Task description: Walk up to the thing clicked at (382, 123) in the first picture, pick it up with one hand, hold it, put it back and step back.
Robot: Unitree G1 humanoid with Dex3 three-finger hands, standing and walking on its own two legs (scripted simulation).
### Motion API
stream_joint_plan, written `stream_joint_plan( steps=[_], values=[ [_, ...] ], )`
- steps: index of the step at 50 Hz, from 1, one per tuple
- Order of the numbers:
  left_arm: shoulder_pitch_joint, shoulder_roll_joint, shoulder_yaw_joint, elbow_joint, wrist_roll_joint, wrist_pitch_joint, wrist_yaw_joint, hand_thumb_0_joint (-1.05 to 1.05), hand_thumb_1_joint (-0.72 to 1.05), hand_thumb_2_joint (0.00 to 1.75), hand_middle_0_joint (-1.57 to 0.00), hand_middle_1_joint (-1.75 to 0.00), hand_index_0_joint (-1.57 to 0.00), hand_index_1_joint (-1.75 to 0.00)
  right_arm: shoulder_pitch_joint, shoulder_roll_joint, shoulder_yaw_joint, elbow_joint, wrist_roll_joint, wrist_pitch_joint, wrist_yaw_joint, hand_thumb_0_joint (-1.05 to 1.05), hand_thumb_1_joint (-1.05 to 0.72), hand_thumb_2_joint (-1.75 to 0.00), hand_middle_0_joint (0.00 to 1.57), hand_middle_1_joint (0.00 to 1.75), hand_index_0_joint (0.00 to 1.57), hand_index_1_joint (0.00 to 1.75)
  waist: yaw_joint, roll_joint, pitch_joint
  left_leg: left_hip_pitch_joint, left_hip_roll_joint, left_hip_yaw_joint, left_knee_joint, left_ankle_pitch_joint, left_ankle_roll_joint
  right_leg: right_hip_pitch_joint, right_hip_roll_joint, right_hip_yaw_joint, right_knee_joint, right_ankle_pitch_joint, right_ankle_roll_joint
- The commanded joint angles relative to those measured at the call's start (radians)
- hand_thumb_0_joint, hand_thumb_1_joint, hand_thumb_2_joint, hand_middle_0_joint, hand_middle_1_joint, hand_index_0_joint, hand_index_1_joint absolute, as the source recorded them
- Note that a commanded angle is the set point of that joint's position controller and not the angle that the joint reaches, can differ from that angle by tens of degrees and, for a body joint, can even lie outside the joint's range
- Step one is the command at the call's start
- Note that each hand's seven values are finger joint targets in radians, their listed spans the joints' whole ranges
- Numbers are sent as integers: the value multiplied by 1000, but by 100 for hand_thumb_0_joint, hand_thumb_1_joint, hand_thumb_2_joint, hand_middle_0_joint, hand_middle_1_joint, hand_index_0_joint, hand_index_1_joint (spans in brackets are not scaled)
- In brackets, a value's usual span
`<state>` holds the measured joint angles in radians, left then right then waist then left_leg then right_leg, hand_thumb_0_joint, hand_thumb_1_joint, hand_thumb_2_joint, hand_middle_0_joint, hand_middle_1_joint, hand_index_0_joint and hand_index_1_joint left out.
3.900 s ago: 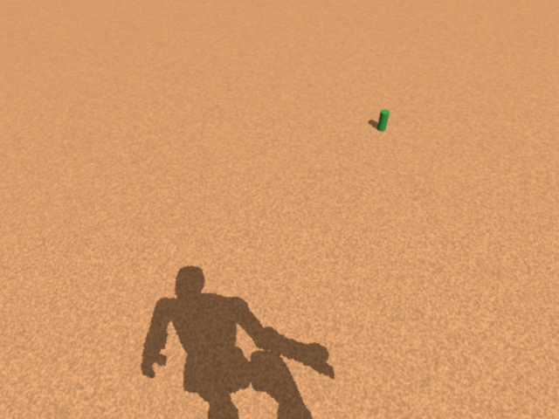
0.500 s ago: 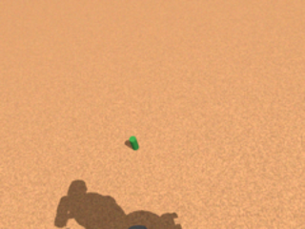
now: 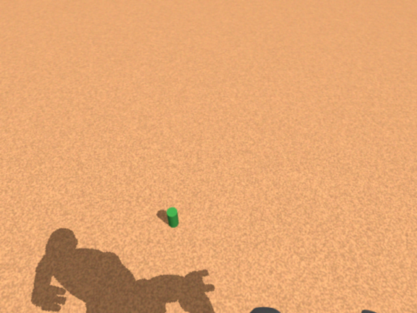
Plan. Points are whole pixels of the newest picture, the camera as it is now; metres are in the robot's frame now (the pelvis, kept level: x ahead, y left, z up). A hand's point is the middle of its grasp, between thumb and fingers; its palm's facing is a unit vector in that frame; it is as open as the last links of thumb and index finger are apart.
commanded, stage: walk up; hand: left
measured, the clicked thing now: (172, 217) +0.65 +0.18 -0.71
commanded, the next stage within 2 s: none
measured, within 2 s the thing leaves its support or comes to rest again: neither
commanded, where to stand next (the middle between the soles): +0.31 -0.02 m, yaw -2 degrees
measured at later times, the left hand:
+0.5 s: hand (116, 278) +0.22 +0.22 -0.11, palm faces -0.04 -0.91 -0.42, open 7.4 cm
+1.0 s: hand (117, 259) +0.27 +0.24 -0.16, palm faces -0.09 -0.94 -0.33, open 7.4 cm
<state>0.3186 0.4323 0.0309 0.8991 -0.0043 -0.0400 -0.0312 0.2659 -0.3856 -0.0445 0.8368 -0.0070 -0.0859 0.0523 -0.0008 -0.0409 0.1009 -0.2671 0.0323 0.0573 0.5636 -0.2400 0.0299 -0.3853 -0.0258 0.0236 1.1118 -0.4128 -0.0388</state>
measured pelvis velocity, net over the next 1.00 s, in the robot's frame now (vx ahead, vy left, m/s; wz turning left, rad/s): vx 0.21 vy -0.02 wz -0.05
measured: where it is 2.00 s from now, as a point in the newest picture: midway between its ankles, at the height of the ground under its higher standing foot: (216, 312)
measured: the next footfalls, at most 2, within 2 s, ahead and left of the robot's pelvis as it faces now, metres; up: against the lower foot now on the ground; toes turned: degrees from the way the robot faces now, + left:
right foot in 0.32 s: +0.23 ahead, -0.16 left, +0.00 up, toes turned -6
left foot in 0.76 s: +0.31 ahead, +0.10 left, +0.00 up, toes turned -1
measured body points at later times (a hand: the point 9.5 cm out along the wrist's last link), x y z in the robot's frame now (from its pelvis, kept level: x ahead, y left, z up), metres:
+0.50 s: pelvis +0.14 -0.05 +0.00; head +0.15 -0.09 +0.45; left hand +0.22 +0.26 -0.08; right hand +0.18 -0.36 -0.14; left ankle +0.13 +0.10 -0.66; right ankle +0.19 -0.16 -0.73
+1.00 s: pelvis +0.21 -0.02 -0.01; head +0.23 +0.00 +0.44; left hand +0.28 +0.29 -0.14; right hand +0.28 -0.33 -0.11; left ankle +0.27 +0.10 -0.73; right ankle +0.22 -0.16 -0.72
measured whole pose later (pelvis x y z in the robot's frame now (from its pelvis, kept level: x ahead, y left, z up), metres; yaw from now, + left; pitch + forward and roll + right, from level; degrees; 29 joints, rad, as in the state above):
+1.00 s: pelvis +0.21 -0.02 -0.01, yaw -3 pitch -3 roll -1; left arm 0.25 0.40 0.01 0.94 0.00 -0.01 -0.02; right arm 0.20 -0.37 -0.02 0.90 -0.03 -0.04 0.03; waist 0.00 -0.03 0.09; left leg -0.32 0.04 0.05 0.59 -0.22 0.02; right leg -0.32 -0.04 -0.01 0.75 -0.44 -0.02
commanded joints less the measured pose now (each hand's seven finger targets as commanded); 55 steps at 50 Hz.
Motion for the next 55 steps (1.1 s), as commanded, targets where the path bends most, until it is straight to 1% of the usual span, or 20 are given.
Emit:
stream_joint_plan(
  steps=[1,8,12,15,16,17,18,19,24,29,33,37,38,39,40,41,44,49,52,55],
  values=[
    [90,166,62,-43,-8,-14,2,0,90,90,-20,-30,-20,-30,75,-269,-80,-46,14,-24,-35,0,-90,-90,20,30,20,30,-3,190,-66,127,209,-189,-249,363,141,-108,-45,47,-43,124,20],
    [-88,144,63,-99,14,-21,-22,0,90,90,-20,-30,-20,-30,92,-284,-91,-66,0,-16,-32,0,-90,-90,20,30,20,30,-45,176,2,117,220,-136,-283,244,203,-126,-88,-27,-355,199,40],
    [-75,138,68,-86,11,-34,-27,0,90,90,-20,-30,-20,-30,44,-283,-84,-87,-1,-5,-27,0,-90,-90,20,30,20,30,-16,177,-15,41,207,-120,-223,162,180,37,-50,-59,-488,237,21],
    [45,184,92,-40,18,-52,-13,0,90,90,-20,-30,-20,-30,38,-246,-70,-105,1,5,-26,0,-90,-90,20,30,20,30,54,46,-96,-44,164,-93,0,91,130,317,-18,-52,-601,235,3],
    [136,225,109,-20,22,-64,0,0,90,90,-20,-30,-20,-30,86,-193,-51,-102,2,5,-24,0,-90,-90,20,30,20,30,94,-119,-169,-82,86,-28,251,63,101,427,-67,35,-693,134,-15],
    [160,305,129,-36,26,-72,12,0,90,90,-20,-30,-20,-30,139,-128,-28,-116,1,7,-20,0,-90,-90,20,30,20,30,80,-306,-193,-262,-25,13,463,-259,43,508,-303,411,-788,-1,-76],
    [118,327,126,-49,15,-66,10,0,90,90,-20,-30,-20,-30,121,-220,-50,-87,-1,21,-29,0,-90,-90,20,30,20,30,84,-203,-129,-370,-52,-30,551,-305,21,468,-397,615,-873,-94,-184],
    [84,322,122,-62,4,-60,11,0,90,90,-20,-30,-20,-30,96,-262,-63,-70,-9,28,-38,0,-90,-90,20,30,20,30,75,-166,-89,-365,1,-83,572,-300,21,381,-418,631,-876,-127,-227],
    [4,225,89,-84,0,-66,19,0,90,90,-20,-30,-20,-30,126,-219,-58,-8,3,44,-15,0,-90,-90,20,30,20,30,10,-118,-30,-246,35,-99,483,-90,3,198,-210,189,-852,218,-132],
    [-26,215,82,-120,15,-57,18,0,90,90,-20,-30,-20,-30,78,-199,-64,-3,-14,55,-6,0,-90,-90,20,30,20,30,12,-123,7,-197,50,-54,280,-39,-37,89,-196,91,-890,101,-163],
    [-31,208,67,-112,19,-39,26,0,90,90,-20,-30,-20,-30,22,-165,-54,5,-14,46,-22,0,-90,-90,20,30,20,30,23,-112,-46,-45,38,-34,130,25,-43,57,-211,49,-748,375,-161],
    [-59,167,42,-107,-2,-13,36,0,90,90,-20,-30,-20,-30,70,-183,-54,49,-15,23,-49,0,-90,-90,20,30,20,30,-25,1,-137,145,10,-50,-117,180,8,49,-152,9,-483,452,-85],
    [-31,116,26,-108,-11,-9,35,0,90,90,-20,-30,-20,-30,79,-248,-65,49,-21,16,-56,0,-90,-90,20,30,20,30,-14,171,-176,192,165,-224,-166,267,42,3,-74,-41,-379,286,-28],
    [7,93,15,-108,-17,-4,34,0,90,90,-20,-30,-20,-30,69,-293,-72,25,-20,10,-54,0,-90,-90,20,30,20,30,-2,251,-176,230,287,-451,-229,152,119,-98,38,-73,-291,-70,3],
    [32,158,34,-71,-9,8,44,0,90,90,-20,-30,-20,-30,56,-355,-87,29,-8,15,-50,0,-90,-90,20,30,20,30,-12,258,-162,198,367,-528,-250,-34,235,-108,4,-27,-206,-191,-2],
    [10,192,39,-48,5,10,47,0,90,90,-20,-30,-20,-30,27,-341,-94,32,-8,25,-51,0,-90,-90,20,30,20,30,-15,233,-113,130,361,-537,-271,-162,256,-114,-29,-9,-162,-188,0],
    [6,179,46,-17,6,10,34,0,90,90,-20,-30,-20,-30,-32,-273,-61,12,-17,25,-55,0,-90,-90,20,30,20,30,3,250,-89,65,227,-316,-239,-37,167,-61,-42,9,-246,-99,4],
    [26,140,43,36,14,2,35,0,90,90,-20,-30,-20,-30,-107,-266,-53,-1,-12,41,-49,0,-90,-90,20,30,20,30,11,245,-101,-35,193,-224,-195,-79,155,99,-5,-65,-443,36,25],
    [25,142,50,66,28,-13,46,0,90,90,-20,-30,-20,-30,-140,-213,-29,-2,1,61,-43,0,-90,-90,20,30,20,30,38,156,-103,-146,153,-171,-98,-128,92,255,8,-61,-636,149,13],
    [-114,255,60,38,34,-28,48,0,90,90,-20,-30,-20,-30,-127,-161,-13,31,9,70,-45,0,-90,-90,20,30,20,30,1,-106,-33,-132,-6,-48,132,-233,-3,62,-281,363,-847,-106,-135]
  ],
)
